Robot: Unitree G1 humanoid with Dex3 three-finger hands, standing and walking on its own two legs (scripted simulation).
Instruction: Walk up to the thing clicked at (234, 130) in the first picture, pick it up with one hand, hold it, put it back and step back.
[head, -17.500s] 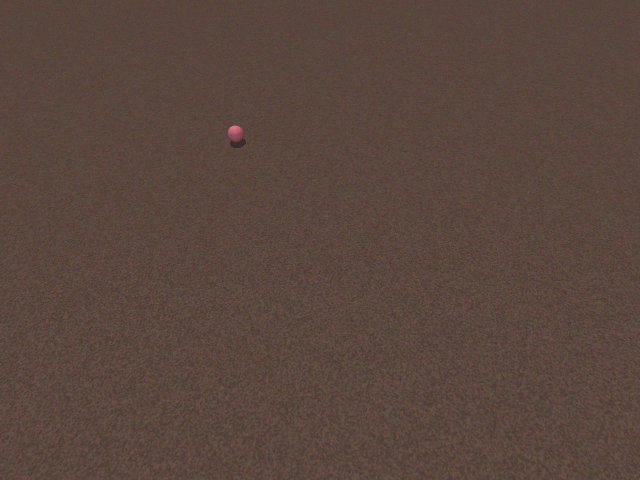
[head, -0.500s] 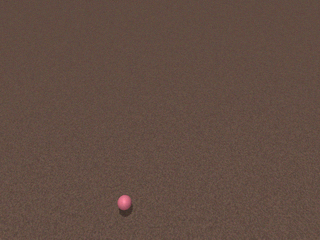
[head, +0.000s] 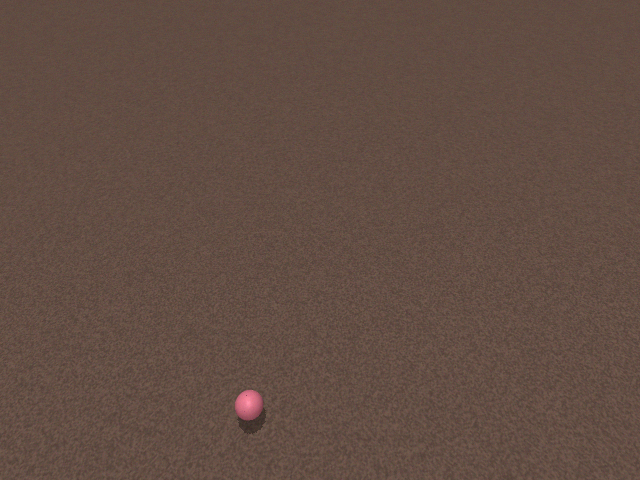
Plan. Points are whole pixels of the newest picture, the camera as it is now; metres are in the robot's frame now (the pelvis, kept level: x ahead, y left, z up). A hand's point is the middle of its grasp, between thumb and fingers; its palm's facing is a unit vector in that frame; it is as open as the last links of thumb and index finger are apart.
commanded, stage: stand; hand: left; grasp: from above
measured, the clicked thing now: (249, 404) +0.43 +0.27 -0.74
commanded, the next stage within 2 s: rise first in 0.62 s
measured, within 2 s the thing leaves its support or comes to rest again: neither
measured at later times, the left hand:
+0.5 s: hand out of the picture +0.07 +0.25 -0.16, palm faces -0.02 -0.94 -0.34, open 7.4 cm
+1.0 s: hand (169, 470) +0.16 +0.25 -0.17, palm faces -0.03 -0.94 -0.34, open 9.7 cm
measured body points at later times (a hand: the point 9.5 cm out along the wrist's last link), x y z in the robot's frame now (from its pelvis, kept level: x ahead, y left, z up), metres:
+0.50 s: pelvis +0.00 +0.00 +0.00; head +0.01 +0.00 +0.45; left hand +0.07 +0.30 -0.13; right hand +0.08 -0.30 -0.13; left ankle +0.00 +0.14 -0.75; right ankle +0.00 -0.13 -0.75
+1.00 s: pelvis -0.01 +0.00 -0.02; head +0.05 +0.01 +0.42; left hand +0.16 +0.30 -0.15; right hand +0.09 -0.26 -0.14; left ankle +0.00 +0.14 -0.75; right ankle +0.00 -0.13 -0.75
